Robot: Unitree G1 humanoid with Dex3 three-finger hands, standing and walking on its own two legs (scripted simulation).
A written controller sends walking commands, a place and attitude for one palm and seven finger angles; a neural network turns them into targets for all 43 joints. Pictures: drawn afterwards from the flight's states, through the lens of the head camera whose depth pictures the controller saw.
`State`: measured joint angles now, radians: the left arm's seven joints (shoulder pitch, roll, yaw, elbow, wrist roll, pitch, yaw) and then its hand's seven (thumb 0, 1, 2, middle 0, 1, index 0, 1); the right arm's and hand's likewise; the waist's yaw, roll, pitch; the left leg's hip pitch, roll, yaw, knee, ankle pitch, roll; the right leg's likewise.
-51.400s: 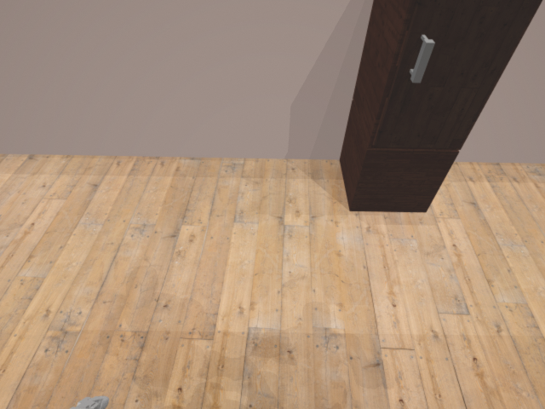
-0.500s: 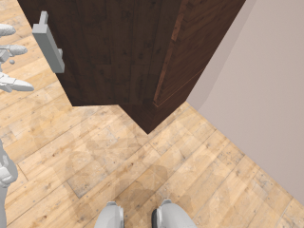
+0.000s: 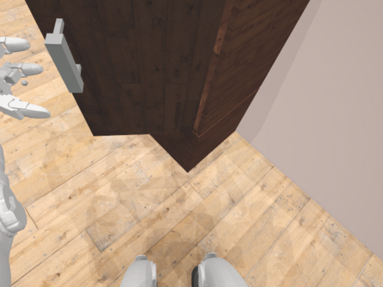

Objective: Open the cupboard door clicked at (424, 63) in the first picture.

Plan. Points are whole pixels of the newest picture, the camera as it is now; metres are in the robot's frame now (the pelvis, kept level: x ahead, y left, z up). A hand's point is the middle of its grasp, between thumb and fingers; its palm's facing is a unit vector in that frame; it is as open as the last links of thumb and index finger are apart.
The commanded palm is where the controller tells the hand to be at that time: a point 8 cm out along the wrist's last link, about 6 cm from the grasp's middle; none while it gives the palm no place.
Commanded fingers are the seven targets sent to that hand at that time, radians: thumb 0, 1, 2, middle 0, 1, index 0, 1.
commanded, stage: slide the fingers in behind the handle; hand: left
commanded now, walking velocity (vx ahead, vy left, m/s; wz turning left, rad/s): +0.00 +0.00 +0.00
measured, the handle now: (68, 57) +0.55 +0.23 +0.09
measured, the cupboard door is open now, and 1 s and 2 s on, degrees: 52 52 52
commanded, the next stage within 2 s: close the thumb around the handle in 1.54 s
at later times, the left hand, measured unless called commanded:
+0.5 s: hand (50, 79) +0.49 +0.25 +0.09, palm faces +0.04 -1.00 -0.01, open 14.0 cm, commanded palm +0.48 +0.29 +0.09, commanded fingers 0.00 -0.50 0.30 -0.30 -1.20 -0.30 -1.20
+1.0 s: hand (65, 82) +0.49 +0.22 +0.09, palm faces +0.04 -1.00 +0.01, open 14.0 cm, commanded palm +0.47 +0.26 +0.09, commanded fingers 0.00 -0.50 0.30 -0.30 -1.20 -0.30 -1.20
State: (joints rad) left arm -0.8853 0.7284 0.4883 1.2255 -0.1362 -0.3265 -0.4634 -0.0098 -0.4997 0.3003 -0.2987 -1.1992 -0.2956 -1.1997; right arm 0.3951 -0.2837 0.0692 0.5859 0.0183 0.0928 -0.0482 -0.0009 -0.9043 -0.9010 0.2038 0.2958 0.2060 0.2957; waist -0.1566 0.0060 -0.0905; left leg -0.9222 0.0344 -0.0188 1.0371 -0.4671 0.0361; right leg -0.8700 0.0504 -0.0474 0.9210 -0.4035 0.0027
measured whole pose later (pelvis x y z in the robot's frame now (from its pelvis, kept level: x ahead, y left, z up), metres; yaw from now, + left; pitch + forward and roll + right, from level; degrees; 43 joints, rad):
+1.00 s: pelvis +0.01 -0.01 +0.00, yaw +0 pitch +19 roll -4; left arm -0.84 0.55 0.41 1.14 -0.13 -0.36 -0.31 -0.01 -0.50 0.30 -0.30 -1.20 -0.30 -1.20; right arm 0.40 -0.27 0.04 0.60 0.01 0.08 -0.02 0.00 -0.91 -0.90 0.20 0.30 0.20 0.30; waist -0.15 0.01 -0.11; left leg -0.88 0.03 -0.01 1.02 -0.47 0.03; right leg -0.85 0.05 -0.04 0.92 -0.42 0.00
